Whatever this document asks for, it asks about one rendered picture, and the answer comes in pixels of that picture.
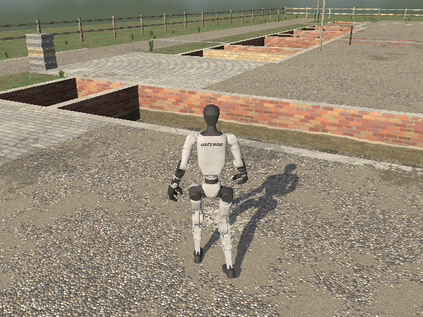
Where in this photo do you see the robot left upper arm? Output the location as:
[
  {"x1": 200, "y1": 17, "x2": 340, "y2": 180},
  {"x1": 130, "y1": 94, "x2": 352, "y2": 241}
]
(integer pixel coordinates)
[{"x1": 179, "y1": 133, "x2": 198, "y2": 171}]

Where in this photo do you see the robot left hand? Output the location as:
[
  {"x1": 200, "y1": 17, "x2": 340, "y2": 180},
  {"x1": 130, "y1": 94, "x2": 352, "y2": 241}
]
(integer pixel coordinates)
[{"x1": 168, "y1": 185, "x2": 183, "y2": 201}]

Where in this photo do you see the robot left thigh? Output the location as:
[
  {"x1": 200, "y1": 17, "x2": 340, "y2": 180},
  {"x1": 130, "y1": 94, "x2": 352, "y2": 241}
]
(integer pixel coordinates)
[{"x1": 189, "y1": 184, "x2": 204, "y2": 225}]

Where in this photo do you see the robot right forearm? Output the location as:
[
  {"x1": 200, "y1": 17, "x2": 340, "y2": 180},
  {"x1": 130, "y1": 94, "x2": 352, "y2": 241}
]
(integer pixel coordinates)
[{"x1": 237, "y1": 158, "x2": 247, "y2": 178}]

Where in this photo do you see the robot left forearm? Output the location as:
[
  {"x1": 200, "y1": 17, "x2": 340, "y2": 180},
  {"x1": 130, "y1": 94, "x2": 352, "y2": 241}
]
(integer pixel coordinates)
[{"x1": 170, "y1": 160, "x2": 185, "y2": 188}]

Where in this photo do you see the robot left foot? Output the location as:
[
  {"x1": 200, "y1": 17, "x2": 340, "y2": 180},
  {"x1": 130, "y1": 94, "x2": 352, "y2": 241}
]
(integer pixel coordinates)
[{"x1": 194, "y1": 247, "x2": 203, "y2": 264}]

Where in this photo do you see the robot right upper arm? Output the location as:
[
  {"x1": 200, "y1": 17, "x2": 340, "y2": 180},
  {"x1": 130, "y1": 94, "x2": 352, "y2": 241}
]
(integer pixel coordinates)
[{"x1": 225, "y1": 133, "x2": 244, "y2": 168}]

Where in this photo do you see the robot right hand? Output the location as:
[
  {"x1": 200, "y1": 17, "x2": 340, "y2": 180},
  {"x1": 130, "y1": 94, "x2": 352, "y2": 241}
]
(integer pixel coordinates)
[{"x1": 233, "y1": 174, "x2": 248, "y2": 185}]

